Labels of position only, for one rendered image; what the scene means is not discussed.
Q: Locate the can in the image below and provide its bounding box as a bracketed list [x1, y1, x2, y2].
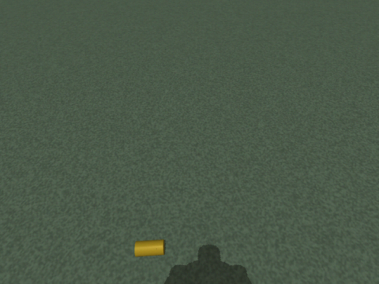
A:
[134, 240, 165, 257]

